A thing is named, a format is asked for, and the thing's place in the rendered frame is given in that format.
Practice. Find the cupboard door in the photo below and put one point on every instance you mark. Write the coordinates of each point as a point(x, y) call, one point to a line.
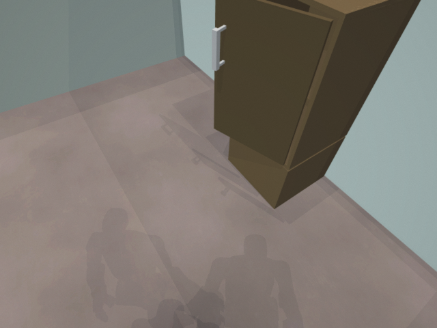
point(271, 53)

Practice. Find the handle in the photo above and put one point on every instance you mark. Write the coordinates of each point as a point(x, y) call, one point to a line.
point(216, 38)

